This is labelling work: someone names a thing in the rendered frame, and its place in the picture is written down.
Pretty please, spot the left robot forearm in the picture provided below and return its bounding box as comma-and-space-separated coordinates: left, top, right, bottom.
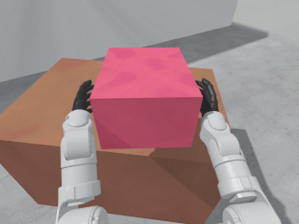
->
55, 109, 101, 224

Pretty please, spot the robot left hand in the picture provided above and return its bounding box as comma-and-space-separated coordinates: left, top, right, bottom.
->
72, 79, 94, 113

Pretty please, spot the robot right hand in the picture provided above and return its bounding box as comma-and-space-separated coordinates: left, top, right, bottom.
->
195, 78, 219, 117

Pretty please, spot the pedestal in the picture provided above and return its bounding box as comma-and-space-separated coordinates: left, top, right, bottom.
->
0, 58, 232, 224

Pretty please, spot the left robot upper arm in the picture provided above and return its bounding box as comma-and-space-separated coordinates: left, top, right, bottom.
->
57, 205, 109, 224

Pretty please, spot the right robot forearm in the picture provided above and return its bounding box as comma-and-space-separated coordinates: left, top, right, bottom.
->
199, 111, 282, 224

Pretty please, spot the right robot upper arm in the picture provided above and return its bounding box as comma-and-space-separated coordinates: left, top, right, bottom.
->
222, 202, 280, 224

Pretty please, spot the carton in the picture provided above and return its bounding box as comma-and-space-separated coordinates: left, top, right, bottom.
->
90, 48, 203, 149

